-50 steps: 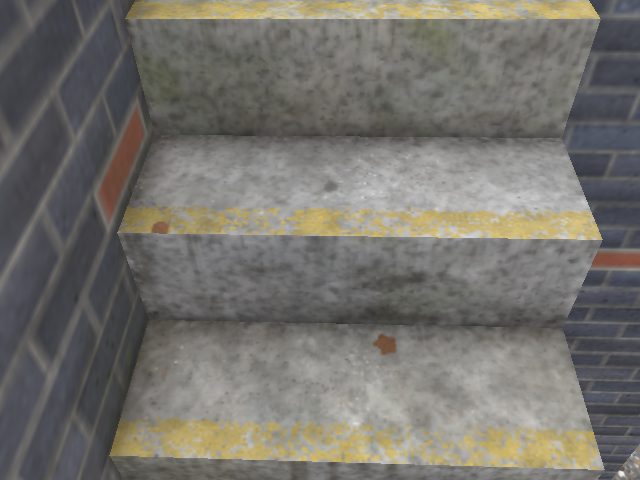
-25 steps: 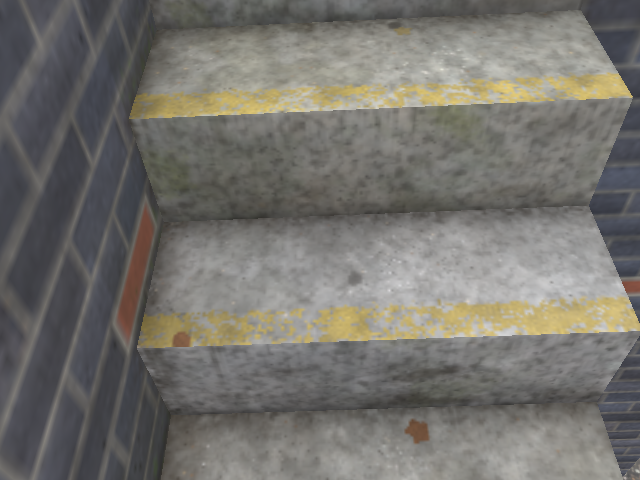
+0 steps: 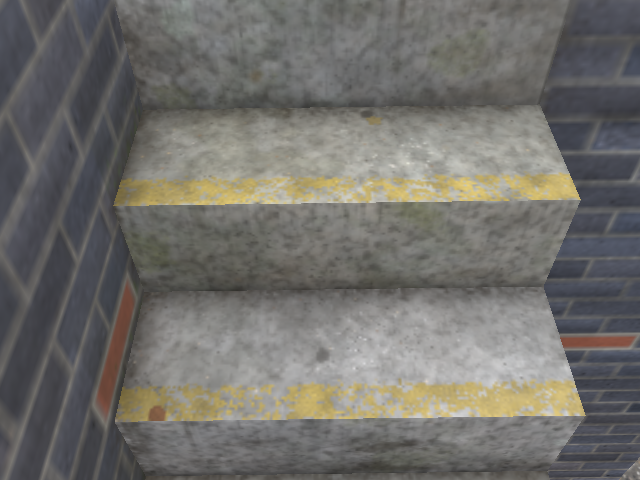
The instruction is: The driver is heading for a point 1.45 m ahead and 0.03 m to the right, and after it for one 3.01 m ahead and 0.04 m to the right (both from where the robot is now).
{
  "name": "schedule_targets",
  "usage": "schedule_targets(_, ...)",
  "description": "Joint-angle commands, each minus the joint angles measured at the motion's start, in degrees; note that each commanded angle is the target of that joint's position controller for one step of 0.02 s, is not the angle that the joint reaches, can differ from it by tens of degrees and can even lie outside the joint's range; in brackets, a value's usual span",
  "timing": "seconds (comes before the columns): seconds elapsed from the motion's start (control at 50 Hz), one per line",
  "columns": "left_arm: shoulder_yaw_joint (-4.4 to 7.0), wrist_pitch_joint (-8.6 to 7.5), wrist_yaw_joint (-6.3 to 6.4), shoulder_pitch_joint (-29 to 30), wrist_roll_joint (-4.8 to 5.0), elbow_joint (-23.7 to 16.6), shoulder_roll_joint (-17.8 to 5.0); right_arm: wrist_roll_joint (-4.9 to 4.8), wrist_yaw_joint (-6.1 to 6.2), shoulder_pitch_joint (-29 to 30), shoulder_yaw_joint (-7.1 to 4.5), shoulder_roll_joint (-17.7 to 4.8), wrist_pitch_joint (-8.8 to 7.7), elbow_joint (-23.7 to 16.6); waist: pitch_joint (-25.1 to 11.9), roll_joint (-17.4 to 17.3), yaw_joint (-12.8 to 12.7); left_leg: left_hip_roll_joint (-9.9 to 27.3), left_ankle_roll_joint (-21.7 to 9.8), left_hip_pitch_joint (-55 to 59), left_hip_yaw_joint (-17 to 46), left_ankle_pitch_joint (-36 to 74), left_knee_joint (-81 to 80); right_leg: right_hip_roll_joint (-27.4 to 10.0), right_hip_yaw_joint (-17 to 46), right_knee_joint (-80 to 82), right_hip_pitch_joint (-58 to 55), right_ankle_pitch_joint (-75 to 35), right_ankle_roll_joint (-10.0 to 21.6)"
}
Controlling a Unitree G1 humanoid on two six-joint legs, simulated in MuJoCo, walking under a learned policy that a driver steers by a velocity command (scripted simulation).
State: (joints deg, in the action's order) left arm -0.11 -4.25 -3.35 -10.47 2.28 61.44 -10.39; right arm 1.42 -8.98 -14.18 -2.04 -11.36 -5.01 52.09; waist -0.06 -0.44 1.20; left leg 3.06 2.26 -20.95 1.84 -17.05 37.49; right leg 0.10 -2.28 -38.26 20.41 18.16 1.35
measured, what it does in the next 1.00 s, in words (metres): shifts its weight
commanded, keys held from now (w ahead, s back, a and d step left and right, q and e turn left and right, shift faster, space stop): no key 1.00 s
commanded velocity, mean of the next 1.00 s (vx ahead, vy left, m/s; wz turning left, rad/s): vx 0.00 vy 0.00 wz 0.00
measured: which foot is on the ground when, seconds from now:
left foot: down 0.00-1.00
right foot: down 0.00-1.00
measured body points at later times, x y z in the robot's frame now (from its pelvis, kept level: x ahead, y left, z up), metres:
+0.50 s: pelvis +0.05 +0.01 +0.01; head +0.07 +0.01 +0.46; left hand +0.08 +0.23 -0.15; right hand +0.07 -0.22 -0.13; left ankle +0.03 +0.16 -0.72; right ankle +0.02 -0.10 -0.72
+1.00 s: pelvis +0.05 +0.02 +0.01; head +0.07 +0.03 +0.46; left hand +0.05 +0.24 -0.16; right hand +0.03 -0.19 -0.14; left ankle +0.03 +0.16 -0.72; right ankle +0.02 -0.10 -0.72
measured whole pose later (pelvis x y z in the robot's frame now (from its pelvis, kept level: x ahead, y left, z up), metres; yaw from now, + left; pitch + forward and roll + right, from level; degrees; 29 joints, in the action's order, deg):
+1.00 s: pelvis +0.05 +0.02 +0.01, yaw +1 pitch +1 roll -1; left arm -0.7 -2.7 -2.8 -14.2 1.2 65.8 -10.6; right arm 1.2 -9.1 -25.5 0.0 -8.3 -2.0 53.2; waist 1.4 0.7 0.1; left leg 2.1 1.7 -15.4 2.0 -18.8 33.5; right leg -0.9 -2.8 -31.6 13.0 19.1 -0.4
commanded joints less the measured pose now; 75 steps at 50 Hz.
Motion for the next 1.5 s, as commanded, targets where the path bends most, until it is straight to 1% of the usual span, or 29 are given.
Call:
schedule_targets(0.02,0.87,-0.62,-0.22,-1.03,-0.78,-0.48,-5.64,-0.08,0.24,-3.89,-0.03,-2.02,0.04,-1.92,1.22,2.69,-0.42,-2.10,-1.49,-2.04,-2.94,-2.20,-5.75,-3.75,7.80,14.54,-4.95,4.03,1.43)
schedule_targets(0.08,0.71,-0.70,-0.44,-2.01,-1.07,0.14,-5.58,0.10,0.66,-4.88,0.15,-2.88,0.37,-2.11,1.07,3.05,-0.84,-2.02,-1.24,-1.40,-2.84,-0.50,-6.48,-2.90,6.27,14.03,-7.08,-0.45,1.35)
schedule_targets(0.1,0.59,-0.78,-0.44,-1.68,-1.06,0.36,-5.40,0.15,0.82,-4.99,0.30,-2.44,0.27,-2.29,0.92,3.28,-0.75,-1.95,-1.25,-1.07,-2.78,0.52,-6.83,-2.62,5.64,13.44,-7.73,-2.96,1.22)
schedule_targets(0.12,0.35,-0.50,-0.96,-2.01,-1.04,0.38,-4.39,0.28,0.70,-4.17,0.39,-2.76,0.22,-2.57,0.91,2.82,-1.05,-2.12,-1.84,-1.46,-2.88,1.94,-7.26,-2.35,5.02,12.79,-8.96,-7.30,1.29)
schedule_targets(0.16,0.61,0.16,-1.48,-2.54,-0.87,0.74,-5.89,0.45,0.37,-5.79,1.00,-1.73,0.50,-2.46,0.58,2.00,-1.09,-2.04,-2.26,0.05,-2.86,4.04,-7.46,-2.31,4.35,11.70,-10.20,-14.14,1.96)
schedule_targets(0.18,0.55,0.25,-1.74,-3.27,-1.03,1.01,-6.04,0.47,0.03,-7.03,1.22,-1.08,0.83,-2.03,0.20,1.67,-1.18,-2.16,-2.42,0.96,-2.90,5.27,-7.19,-2.34,3.97,11.45,-10.78,-17.85,2.28)
schedule_targets(0.2,0.61,0.14,-1.86,-4.12,-1.00,1.29,-6.17,0.57,0.02,-7.51,1.20,-1.35,1.07,-2.01,-0.10,1.96,-1.16,-2.06,-2.53,1.49,-3.01,6.25,-6.98,-2.27,3.76,11.13,-11.28,-20.05,2.32)
schedule_targets(0.34,0.60,0.20,-2.16,-4.99,-0.98,1.60,-5.91,0.53,0.34,-10.55,1.41,-2.20,2.18,-1.25,0.75,0.49,-1.33,-1.42,-2.51,2.68,-2.88,9.73,-7.71,-1.91,3.01,10.53,-11.92,-21.79,1.87)
schedule_targets(0.44,0.54,0.19,-1.32,-5.45,-0.62,2.25,-5.66,0.25,0.13,-11.70,1.29,-2.54,2.53,-1.93,0.46,-0.38,-1.70,-0.68,-3.46,3.29,-1.89,14.64,-8.86,-1.61,1.93,9.60,-12.14,-20.16,0.98)
schedule_targets(0.52,0.72,0.36,-0.93,-5.08,-0.41,2.06,-6.37,0.08,0.21,-13.18,1.30,-2.81,2.78,-1.84,0.99,-0.79,-1.73,-0.43,-3.83,3.25,-1.72,15.21,-9.28,-1.64,1.38,9.59,-11.45,-17.94,0.50)
schedule_targets(0.6,0.76,0.58,-0.68,-4.85,-0.53,2.11,-6.22,0.09,0.10,-14.28,1.34,-2.83,2.86,-1.72,1.49,-0.86,-1.81,-0.36,-4.16,3.15,-1.37,14.79,-9.97,-1.57,0.98,9.77,-11.21,-15.95,0.19)
schedule_targets(0.62,0.69,0.64,-0.61,-4.47,-0.56,2.05,-5.85,-0.08,0.20,-14.06,1.46,-2.35,2.91,-1.81,1.30,-0.74,-1.91,-0.45,-4.24,3.28,-1.35,14.86,-9.87,-1.72,0.97,9.63,-11.38,-16.50,0.05)
schedule_targets(0.66,0.71,0.77,-0.44,-4.94,-0.65,2.29,-5.96,-0.29,0.19,-14.64,1.39,-2.50,2.86,-1.75,1.54,-0.43,-1.94,-0.55,-4.32,3.42,-1.36,14.52,-9.82,-1.75,0.74,9.63,-10.83,-16.06,-0.01)
schedule_targets(0.72,0.58,0.99,-0.12,-5.41,-0.69,2.84,-5.81,-0.19,0.02,-15.94,1.54,-1.74,2.87,-1.21,2.20,-0.74,-1.83,-0.37,-4.46,2.96,-1.00,12.87,-10.31,-1.48,0.63,9.88,-10.50,-13.63,-0.16)
schedule_targets(0.8,0.56,1.00,0.02,-5.82,-0.77,3.08,-5.70,-0.31,-0.22,-16.10,1.64,-1.75,2.91,-1.11,2.99,-0.94,-2.00,-0.37,-4.58,2.25,-0.72,11.51,-10.55,-1.57,0.29,10.18,-10.10,-12.10,-0.20)
schedule_targets(0.82,0.37,1.01,0.03,-6.00,-1.00,3.17,-5.11,-0.24,-0.20,-16.27,1.65,-1.49,2.91,-1.09,3.00,-0.87,-1.93,-0.48,-4.57,2.36,-0.63,11.43,-10.50,-1.53,0.32,10.29,-9.88,-11.99,-0.28)
schedule_targets(0.88,0.27,0.94,0.46,-5.94,-0.87,3.14,-5.18,-0.41,-0.29,-16.35,1.30,-1.90,2.58,-0.96,2.51,-0.85,-1.62,-0.12,-4.42,1.87,-0.55,11.09,-10.06,-1.58,0.24,10.43,-9.89,-11.41,-0.10)
schedule_targets(0.94,0.08,1.12,0.59,-6.70,-1.15,3.38,-4.79,-0.36,-0.39,-16.77,1.27,-1.38,2.42,-0.63,2.68,-1.27,-1.49,-0.16,-4.59,1.77,-0.44,9.92,-10.16,-1.60,0.23,10.76,-9.50,-10.55,0.02)
schedule_targets(1.0,-0.30,1.46,0.77,-6.93,-1.12,3.80,-4.35,-0.30,-0.25,-16.64,1.32,-1.33,2.41,-0.22,3.01,-1.17,-0.99,-0.78,-4.08,2.51,-0.46,10.15,-9.90,-1.47,0.28,11.14,-8.73,-10.72,0.26)
schedule_targets(1.06,-0.46,1.53,0.77,-7.54,-1.12,4.22,-4.35,-0.31,-0.25,-16.80,1.40,-1.12,2.46,0.29,3.44,-1.11,-0.87,-0.95,-4.06,2.31,-0.46,9.31,-10.04,-1.52,0.21,11.44,-8.66,-10.24,0.30)
schedule_targets(1.1,-0.45,1.46,0.60,-7.21,-1.15,4.52,-4.45,0.03,-0.61,-16.54,1.61,-0.65,2.99,0.69,3.66,-0.97,-0.87,-1.09,-4.02,1.73,-0.84,8.71,-10.38,-1.48,0.16,11.63,-9.32,-10.43,0.41)
schedule_targets(1.26,-0.67,1.41,-0.15,-8.03,-1.25,5.76,-4.00,0.05,-0.69,-16.66,1.79,-0.49,3.42,2.47,4.25,-0.37,-1.01,-1.45,-3.70,1.74,-1.15,7.34,-11.10,-1.56,0.05,12.77,-9.83,-10.00,0.50)
schedule_targets(1.28,-0.94,1.61,-0.20,-8.24,-1.75,5.84,-2.88,-0.20,-0.72,-17.38,1.98,-0.08,3.56,3.02,3.57,-0.31,-1.12,-1.40,-3.65,2.45,-0.94,7.44,-11.92,-1.48,-0.01,13.17,-10.22,-8.96,0.45)
schedule_targets(1.3,-1.01,1.71,-0.25,-8.23,-1.74,5.96,-2.74,-0.22,-0.76,-17.08,1.99,-0.15,3.67,3.17,4.43,-0.42,-1.18,-1.46,-3.58,2.37,-1.02,7.47,-12.03,-1.41,-0.01,13.36,-9.94,-8.81,0.40)
schedule_targets(1.4,-1.11,1.75,-0.39,-8.87,-1.67,6.64,-3.03,-0.09,-0.75,-16.94,2.07,-0.10,4.07,3.92,4.88,-0.27,-1.18,-1.66,-3.48,2.80,-1.25,8.10,-12.59,-1.51,-0.07,13.90,-10.37,-9.75,0.32)
schedule_targets(1.44,-0.76,1.79,-0.46,-10.27,-1.87,7.21,-3.76,0.09,-0.43,-19.00,1.69,-0.85,4.45,5.27,5.82,-0.76,-1.06,-1.48,-3.97,2.67,-0.89,-0.02,-14.40,-1.13,-0.51,14.88,-9.75,-0.39,0.33)
schedule_targets(1.46,-0.27,1.68,-0.24,-10.04,-2.32,6.87,-4.53,0.50,-0.10,-19.22,1.17,-2.23,4.53,5.44,6.77,-1.27,-0.96,-1.01,-5.00,1.84,-0.05,-6.03,-15.13,-0.73,-0.91,14.12,-8.71,6.05,0.46)
schedule_targets(1.48,-0.02,1.48,0.19,-9.85,-2.75,6.57,-4.61,0.98,0.34,-19.09,0.60,-3.67,4.44,5.20,7.84,-2.09,-0.79,0.18,-6.46,0.52,1.69,-11.98,-15.92,-0.70,-0.80,13.01,-7.17,10.61,0.99)
schedule_targets(1.5,0.18,1.19,0.57,-9.56,-3.06,6.03,-4.29,1.52,0.74,-18.70,0.28,-4.32,4.27,4.96,8.55,-2.52,-0.58,1.67,-8.14,-0.41,3.61,-16.29,-16.83,-0.86,-0.25,11.85,-5.69,13.56,1.89)
Velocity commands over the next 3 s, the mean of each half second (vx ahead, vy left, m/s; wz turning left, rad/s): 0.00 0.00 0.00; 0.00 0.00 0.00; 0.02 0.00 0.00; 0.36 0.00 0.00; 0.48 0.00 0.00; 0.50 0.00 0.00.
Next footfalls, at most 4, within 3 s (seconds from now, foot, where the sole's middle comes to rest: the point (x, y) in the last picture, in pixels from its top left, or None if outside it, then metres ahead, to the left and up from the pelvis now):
2.30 right None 0.34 -0.10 -0.55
2.72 left None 0.34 0.15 -0.55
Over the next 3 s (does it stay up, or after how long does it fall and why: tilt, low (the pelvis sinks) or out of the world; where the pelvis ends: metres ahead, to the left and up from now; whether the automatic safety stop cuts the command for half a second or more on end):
stays up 0.42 0.05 0.25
